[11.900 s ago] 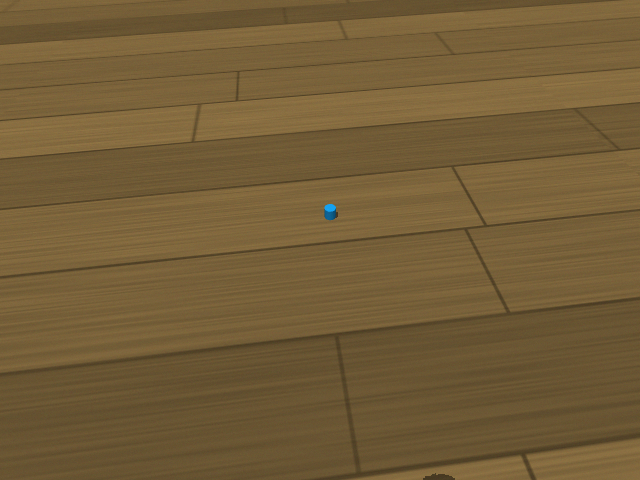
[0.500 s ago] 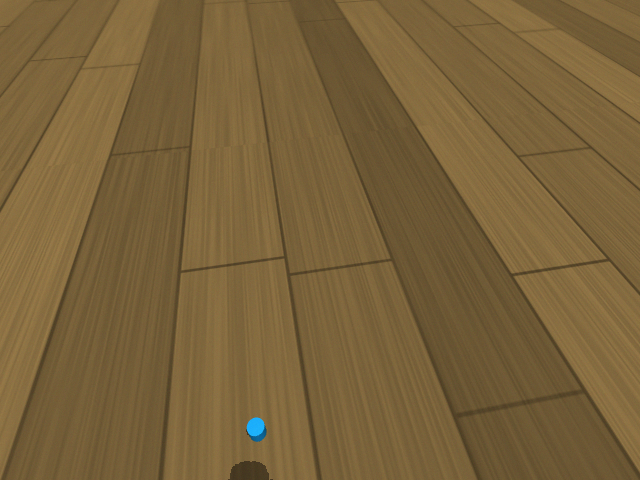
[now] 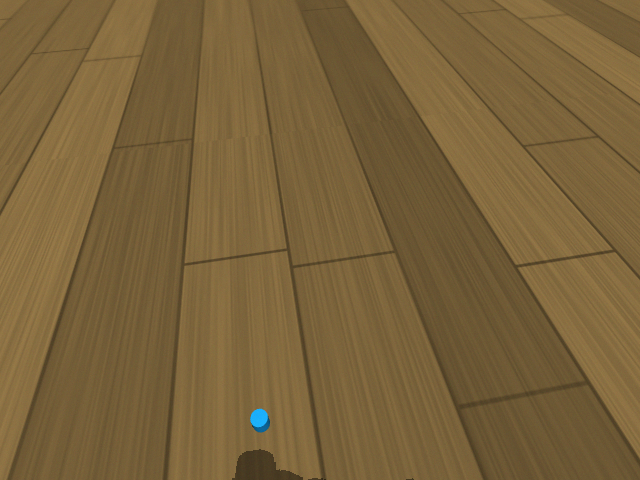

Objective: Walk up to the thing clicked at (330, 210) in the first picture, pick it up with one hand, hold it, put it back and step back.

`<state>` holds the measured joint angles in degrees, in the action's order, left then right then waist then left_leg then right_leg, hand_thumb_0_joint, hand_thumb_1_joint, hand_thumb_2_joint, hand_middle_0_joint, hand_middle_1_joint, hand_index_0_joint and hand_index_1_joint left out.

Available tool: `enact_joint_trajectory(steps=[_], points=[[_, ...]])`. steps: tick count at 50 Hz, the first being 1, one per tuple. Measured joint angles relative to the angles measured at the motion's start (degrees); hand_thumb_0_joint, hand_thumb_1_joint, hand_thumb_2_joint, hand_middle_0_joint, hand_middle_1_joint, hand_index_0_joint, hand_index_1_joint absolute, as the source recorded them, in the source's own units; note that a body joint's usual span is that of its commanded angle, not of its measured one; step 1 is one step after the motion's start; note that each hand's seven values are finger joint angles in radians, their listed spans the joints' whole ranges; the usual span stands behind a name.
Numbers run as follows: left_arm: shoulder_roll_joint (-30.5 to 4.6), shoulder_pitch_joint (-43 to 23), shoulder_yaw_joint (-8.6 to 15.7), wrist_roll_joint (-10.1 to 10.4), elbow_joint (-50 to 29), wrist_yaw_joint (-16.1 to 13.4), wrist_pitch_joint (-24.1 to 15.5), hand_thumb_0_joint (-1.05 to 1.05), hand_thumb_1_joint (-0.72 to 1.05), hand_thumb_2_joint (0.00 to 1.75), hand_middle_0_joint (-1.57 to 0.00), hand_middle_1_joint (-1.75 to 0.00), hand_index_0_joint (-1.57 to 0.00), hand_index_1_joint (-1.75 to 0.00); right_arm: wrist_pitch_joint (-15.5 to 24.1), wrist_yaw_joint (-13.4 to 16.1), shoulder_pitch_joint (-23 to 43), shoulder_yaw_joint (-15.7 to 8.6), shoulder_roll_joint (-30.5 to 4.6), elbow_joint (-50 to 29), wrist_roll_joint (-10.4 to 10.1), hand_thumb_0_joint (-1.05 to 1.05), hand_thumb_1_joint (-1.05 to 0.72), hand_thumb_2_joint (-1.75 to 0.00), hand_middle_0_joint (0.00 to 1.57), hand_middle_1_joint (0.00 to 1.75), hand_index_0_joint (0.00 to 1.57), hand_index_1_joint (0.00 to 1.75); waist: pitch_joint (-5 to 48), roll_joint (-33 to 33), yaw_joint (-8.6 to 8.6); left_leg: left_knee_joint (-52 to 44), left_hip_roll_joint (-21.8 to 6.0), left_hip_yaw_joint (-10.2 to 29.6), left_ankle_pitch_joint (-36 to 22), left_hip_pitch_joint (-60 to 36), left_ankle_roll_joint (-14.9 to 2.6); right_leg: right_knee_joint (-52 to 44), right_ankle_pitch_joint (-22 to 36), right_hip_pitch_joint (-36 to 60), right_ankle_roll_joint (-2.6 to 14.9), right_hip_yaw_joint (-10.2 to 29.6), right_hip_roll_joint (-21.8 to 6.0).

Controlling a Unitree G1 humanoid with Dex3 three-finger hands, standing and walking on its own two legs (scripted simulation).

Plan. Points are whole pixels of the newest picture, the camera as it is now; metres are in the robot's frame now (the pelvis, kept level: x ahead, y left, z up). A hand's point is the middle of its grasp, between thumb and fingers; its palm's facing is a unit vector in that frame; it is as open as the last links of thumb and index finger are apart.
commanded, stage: stand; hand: left
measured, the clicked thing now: (260, 420) +0.43 +0.22 -0.76
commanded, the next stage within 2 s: none
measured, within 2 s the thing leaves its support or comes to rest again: neither
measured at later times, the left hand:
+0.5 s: hand out of the picture +0.06 +0.26 -0.16, palm faces -0.02 -0.94 -0.35, open 7.3 cm
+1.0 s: hand out of the picture +0.05 +0.26 -0.16, palm faces -0.03 -0.94 -0.35, open 7.3 cm
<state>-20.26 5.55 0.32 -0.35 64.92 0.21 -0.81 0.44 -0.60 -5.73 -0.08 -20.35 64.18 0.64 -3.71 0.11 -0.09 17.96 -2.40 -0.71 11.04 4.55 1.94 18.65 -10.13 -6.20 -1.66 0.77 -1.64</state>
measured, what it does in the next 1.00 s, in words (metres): stands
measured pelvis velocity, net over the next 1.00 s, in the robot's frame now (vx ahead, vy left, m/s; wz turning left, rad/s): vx -0.01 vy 0.01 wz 0.00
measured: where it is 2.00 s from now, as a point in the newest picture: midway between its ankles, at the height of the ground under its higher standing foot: outside the picture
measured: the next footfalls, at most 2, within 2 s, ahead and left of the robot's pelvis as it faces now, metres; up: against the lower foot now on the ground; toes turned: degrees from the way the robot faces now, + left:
none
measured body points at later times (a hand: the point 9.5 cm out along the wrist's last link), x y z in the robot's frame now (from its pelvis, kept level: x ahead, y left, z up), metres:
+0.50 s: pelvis -0.01 +0.00 +0.00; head -0.01 +0.00 +0.45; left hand +0.06 +0.31 -0.13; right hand +0.06 -0.30 -0.13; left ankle -0.01 +0.14 -0.75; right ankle +0.00 -0.14 -0.75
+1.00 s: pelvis -0.01 +0.01 +0.00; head +0.00 +0.01 +0.45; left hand +0.05 +0.31 -0.13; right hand +0.06 -0.30 -0.13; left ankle -0.01 +0.14 -0.75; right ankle +0.00 -0.14 -0.75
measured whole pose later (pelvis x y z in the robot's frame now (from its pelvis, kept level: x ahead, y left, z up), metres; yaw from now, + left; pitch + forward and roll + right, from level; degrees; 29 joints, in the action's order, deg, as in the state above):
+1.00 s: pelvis -0.01 +0.01 +0.00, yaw +0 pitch -2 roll +0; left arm -20.7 7.7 -0.5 -0.5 64.5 0.3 -0.6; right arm 0.4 -1.0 -7.0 0.1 -20.2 64.7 0.7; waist -2.9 -0.2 0.1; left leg 18.8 -1.8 -0.7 10.4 6.2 1.5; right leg 19.0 -9.3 -7.5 -2.1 0.8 -2.2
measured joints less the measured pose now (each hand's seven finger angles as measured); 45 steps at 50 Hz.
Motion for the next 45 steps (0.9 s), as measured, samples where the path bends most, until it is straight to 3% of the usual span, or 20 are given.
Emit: enact_joint_trajectory(steps=[45], points=[[-0.41,2.35,-0.73,-0.2,-0.39,0.17,0.23,0.0,0.91,0.9,-0.2,-0.3,-0.2,-0.3,-0.01,-0.37,-1.41,0.11,0.14,0.73,0.13,0.01,-0.91,-0.89,0.2,0.3,0.2,0.3,0.78,-0.28,0.16,0.7,0.56,-0.02,-0.73,1.49,-0.48,0.24,0.96,-1.24,-0.43,0.12,-0.55]])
